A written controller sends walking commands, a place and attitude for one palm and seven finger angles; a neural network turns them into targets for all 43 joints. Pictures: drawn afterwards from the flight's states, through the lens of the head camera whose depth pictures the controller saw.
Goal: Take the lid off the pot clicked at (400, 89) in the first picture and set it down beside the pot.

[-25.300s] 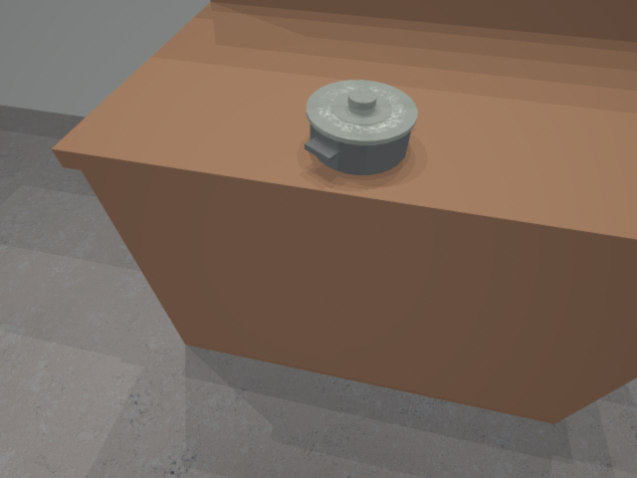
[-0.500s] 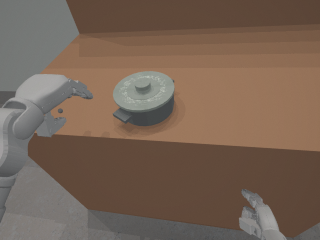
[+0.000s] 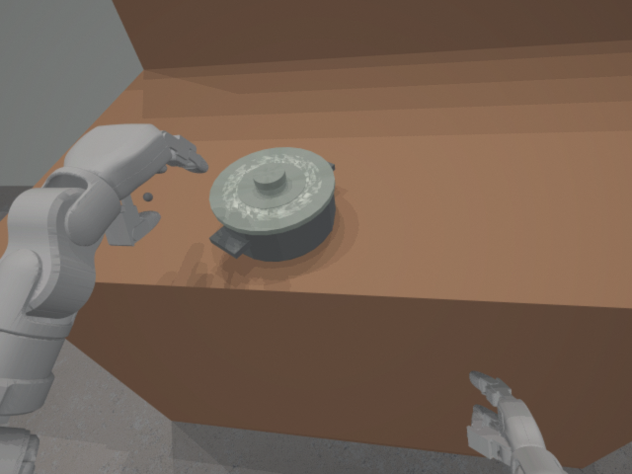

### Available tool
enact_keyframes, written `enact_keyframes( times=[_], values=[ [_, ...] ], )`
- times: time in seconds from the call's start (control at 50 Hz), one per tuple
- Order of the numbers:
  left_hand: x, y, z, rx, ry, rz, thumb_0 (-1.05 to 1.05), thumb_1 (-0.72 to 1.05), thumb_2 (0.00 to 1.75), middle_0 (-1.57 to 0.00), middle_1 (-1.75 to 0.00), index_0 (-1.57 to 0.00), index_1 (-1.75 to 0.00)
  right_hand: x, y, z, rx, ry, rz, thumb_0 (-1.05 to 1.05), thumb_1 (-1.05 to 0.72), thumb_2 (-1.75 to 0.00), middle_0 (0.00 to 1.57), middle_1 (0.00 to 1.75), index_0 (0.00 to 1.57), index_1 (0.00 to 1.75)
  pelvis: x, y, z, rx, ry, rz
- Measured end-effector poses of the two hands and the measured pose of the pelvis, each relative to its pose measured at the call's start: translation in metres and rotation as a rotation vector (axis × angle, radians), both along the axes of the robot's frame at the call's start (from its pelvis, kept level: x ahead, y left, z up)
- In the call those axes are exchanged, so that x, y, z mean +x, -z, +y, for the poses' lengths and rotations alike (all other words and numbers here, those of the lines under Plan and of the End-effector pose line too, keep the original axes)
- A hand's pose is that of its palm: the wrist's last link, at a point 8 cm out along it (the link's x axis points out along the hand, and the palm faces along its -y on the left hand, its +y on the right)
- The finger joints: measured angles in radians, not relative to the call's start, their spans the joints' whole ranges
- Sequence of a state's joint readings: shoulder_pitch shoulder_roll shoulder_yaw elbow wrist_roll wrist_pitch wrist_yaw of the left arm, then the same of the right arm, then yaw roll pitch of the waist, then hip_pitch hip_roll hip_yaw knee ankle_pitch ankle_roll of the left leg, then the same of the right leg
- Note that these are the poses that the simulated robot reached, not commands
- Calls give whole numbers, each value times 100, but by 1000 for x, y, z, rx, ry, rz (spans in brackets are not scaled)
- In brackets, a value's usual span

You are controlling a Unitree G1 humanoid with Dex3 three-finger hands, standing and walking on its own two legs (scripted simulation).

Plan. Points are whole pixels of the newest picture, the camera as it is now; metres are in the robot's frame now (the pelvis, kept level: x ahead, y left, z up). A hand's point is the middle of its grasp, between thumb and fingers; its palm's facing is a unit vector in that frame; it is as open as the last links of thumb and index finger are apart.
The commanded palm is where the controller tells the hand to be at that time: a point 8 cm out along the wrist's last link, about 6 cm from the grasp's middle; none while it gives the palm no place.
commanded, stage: move the open hand above the knob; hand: left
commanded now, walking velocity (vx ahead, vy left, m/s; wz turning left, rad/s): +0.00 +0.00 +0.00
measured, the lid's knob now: (269, 176) +0.46 +0.11 +0.15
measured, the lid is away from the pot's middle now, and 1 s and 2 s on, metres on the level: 0.00 0.00 0.00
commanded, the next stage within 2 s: lower the open fingers around the knob in 1.90 s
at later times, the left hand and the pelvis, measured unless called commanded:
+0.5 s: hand (201, 178) +0.37 +0.16 +0.22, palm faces -0.03 -0.02 -1.00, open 9.8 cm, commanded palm +0.34 +0.16 +0.28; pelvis +0.01 +0.00 +0.00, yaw +0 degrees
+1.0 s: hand (249, 149) +0.42 +0.11 +0.22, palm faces -0.06 -0.04 -1.00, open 9.8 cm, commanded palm +0.39 +0.12 +0.28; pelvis +0.01 -0.01 +0.00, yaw -1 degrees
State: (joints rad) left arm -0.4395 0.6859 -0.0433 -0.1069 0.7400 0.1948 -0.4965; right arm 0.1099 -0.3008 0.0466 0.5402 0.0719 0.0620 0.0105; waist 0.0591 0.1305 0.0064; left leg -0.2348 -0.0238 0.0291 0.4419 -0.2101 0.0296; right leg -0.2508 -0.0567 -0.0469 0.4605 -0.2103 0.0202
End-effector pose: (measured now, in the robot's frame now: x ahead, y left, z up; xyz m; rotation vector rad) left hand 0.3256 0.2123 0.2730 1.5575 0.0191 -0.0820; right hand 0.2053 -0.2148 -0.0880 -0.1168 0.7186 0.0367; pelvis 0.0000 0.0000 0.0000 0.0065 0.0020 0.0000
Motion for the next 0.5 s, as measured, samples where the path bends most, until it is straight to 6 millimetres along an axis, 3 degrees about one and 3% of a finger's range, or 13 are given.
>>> enact_keyframes(
  times=[0.14, 0.28, 0.5],
  values=[
    [2, 3, -22, -9, 68, -2, 0, -34, 162, -89, -9, -89, -8, 6, 0, 0, 6, -6, 4, 1, -91, -90, 20, 30, 20, 30, 5, 0, 1, 1, 0, 0],
    [13, -4, -27, -21, 57, -31, 0, -34, 162, -89, -9, -89, -8, 7, 1, 3, 19, -9, 14, 1, -91, -90, 20, 30, 20, 30, 5, 0, 0, 3, 2, 4],
    [23, -2, -53, -15, 102, -39, 0, -34, 162, -89, -9, -90, -8, 5, 2, 4, 30, -6, 24, 1, -91, -90, 20, 30, 20, 30, 5, 1, -3, 7, 5, 2]
  ],
)
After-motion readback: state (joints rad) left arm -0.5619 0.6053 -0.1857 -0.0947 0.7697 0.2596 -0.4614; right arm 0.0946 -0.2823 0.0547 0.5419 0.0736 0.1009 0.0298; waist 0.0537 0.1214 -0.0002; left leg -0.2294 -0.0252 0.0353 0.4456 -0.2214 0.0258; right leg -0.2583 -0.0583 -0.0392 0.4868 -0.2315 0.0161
